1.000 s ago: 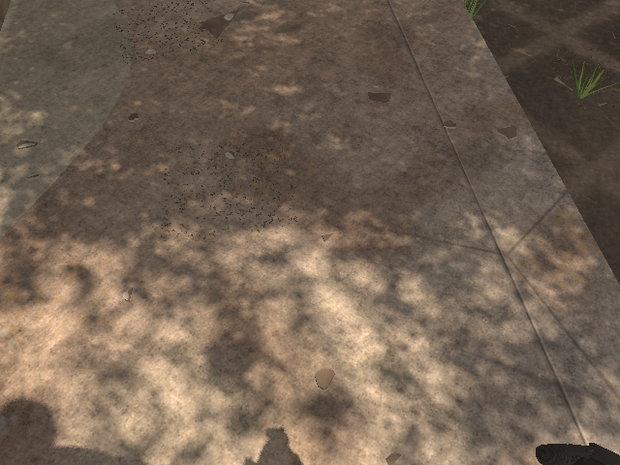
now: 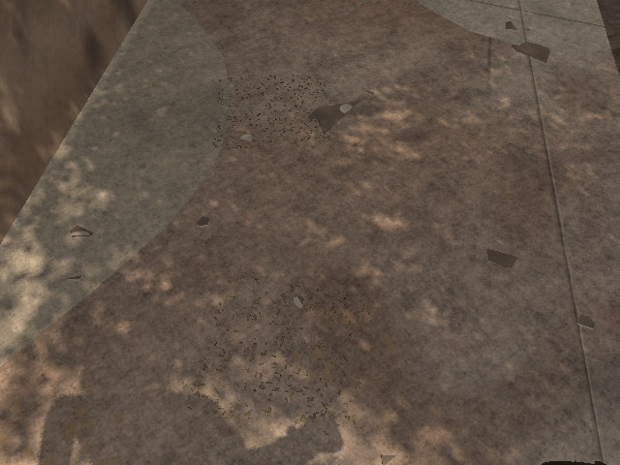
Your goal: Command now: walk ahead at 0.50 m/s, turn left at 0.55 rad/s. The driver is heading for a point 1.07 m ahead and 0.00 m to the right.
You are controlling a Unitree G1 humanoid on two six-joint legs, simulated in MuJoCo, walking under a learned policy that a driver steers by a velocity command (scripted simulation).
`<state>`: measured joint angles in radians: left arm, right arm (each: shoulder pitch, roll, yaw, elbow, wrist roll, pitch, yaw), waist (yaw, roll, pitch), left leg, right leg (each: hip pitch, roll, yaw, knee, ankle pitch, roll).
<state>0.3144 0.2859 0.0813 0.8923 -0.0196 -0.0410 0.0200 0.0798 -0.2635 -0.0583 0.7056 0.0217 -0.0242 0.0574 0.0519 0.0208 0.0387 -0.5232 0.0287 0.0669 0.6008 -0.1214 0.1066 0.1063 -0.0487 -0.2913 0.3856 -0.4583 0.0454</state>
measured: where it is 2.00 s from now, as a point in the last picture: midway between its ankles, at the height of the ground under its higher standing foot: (306, 230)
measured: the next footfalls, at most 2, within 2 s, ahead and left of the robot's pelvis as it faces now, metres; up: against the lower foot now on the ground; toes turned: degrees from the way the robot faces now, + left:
right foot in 0.52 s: +0.50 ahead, -0.09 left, +0.00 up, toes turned +7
left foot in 1.06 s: +0.77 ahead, +0.19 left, +0.00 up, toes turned +10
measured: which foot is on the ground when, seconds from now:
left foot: down 0.00-0.54, up 0.56-1.00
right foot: down 0.00-0.02, up 0.04-0.50, down 0.52-1.00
